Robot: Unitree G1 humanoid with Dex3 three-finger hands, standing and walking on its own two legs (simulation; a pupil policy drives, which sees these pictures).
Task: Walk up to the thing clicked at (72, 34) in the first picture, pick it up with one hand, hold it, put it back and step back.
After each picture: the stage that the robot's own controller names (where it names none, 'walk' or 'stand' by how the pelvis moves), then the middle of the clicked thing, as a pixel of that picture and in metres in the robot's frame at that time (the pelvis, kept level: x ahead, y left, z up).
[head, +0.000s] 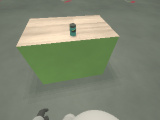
stand; (72, 29) +0.84 +0.22 +0.08
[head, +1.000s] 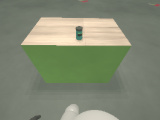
walk; (79, 33) +0.76 +0.19 +0.08
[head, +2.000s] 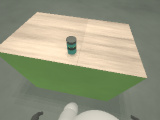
stand; (71, 45) +0.48 +0.18 +0.11
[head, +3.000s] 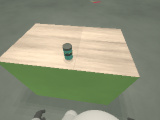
stand; (68, 51) +0.48 +0.19 +0.09
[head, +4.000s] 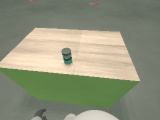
stand; (67, 56) +0.45 +0.19 +0.08
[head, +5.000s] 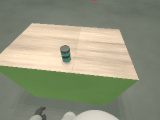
stand; (65, 54) +0.45 +0.20 +0.08
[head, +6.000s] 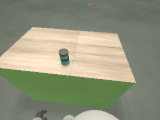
stand; (64, 57) +0.44 +0.21 +0.07
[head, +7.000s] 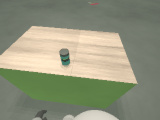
stand; (65, 57) +0.44 +0.20 +0.07
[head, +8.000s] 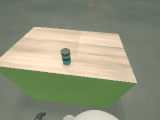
rise first; (66, 56) +0.45 +0.20 +0.07
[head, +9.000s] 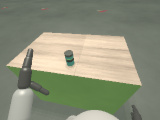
rise first; (69, 58) +0.45 +0.21 +0.08
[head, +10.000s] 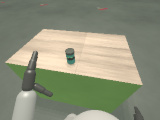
go down; (70, 56) +0.46 +0.20 +0.08
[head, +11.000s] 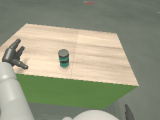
go down; (64, 58) +0.42 +0.19 +0.09
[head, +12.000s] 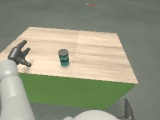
close in; (64, 58) +0.43 +0.19 +0.09
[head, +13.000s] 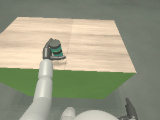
close; (56, 49) +0.46 +0.22 +0.12
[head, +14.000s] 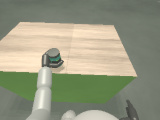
lift; (55, 58) +0.39 +0.22 +0.12
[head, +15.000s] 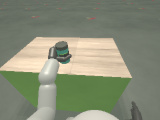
lift; (63, 52) +0.35 +0.17 +0.25
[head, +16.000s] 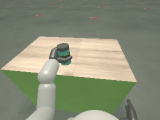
hold; (64, 54) +0.34 +0.17 +0.23
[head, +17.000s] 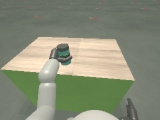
hold; (64, 54) +0.35 +0.17 +0.23
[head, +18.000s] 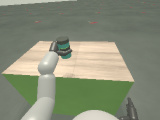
crouch; (64, 47) +0.36 +0.16 +0.28
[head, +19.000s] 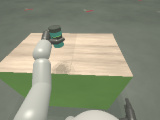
crouch; (56, 36) +0.44 +0.20 +0.28
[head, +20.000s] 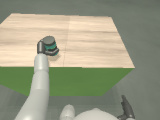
lower; (51, 46) +0.47 +0.23 +0.13
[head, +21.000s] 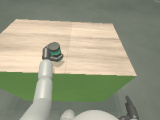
lower; (55, 52) +0.43 +0.22 +0.12
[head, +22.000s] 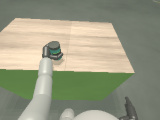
lower; (55, 51) +0.45 +0.22 +0.12
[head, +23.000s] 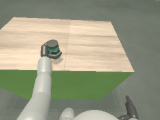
lower; (54, 49) +0.45 +0.22 +0.12
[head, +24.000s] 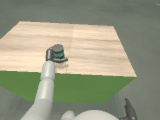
open; (59, 54) +0.43 +0.21 +0.12
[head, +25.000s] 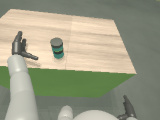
sink last; (57, 48) +0.44 +0.20 +0.12
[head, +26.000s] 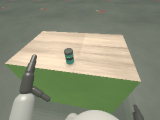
sink last; (69, 56) +0.46 +0.21 +0.10
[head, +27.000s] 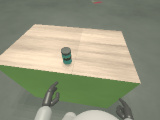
stand; (66, 56) +0.43 +0.20 +0.09
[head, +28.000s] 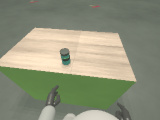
stand; (65, 56) +0.44 +0.21 +0.08
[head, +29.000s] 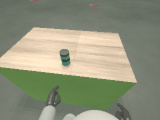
stand; (65, 57) +0.43 +0.21 +0.08
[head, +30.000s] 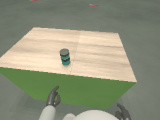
stand; (65, 57) +0.44 +0.21 +0.08
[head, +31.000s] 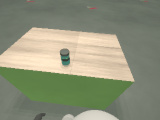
walk; (65, 57) +0.44 +0.20 +0.08
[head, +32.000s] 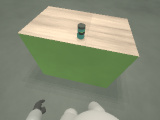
walk; (81, 31) +0.70 +0.11 +0.09
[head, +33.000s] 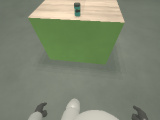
walk; (77, 9) +1.04 +0.21 +0.11
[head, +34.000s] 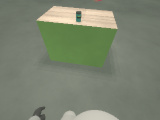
stand; (78, 16) +1.15 +0.21 +0.09
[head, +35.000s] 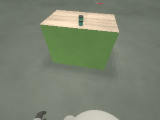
stand; (80, 20) +1.15 +0.18 +0.07
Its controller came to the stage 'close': yes
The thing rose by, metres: 0.22
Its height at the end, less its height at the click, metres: +0.00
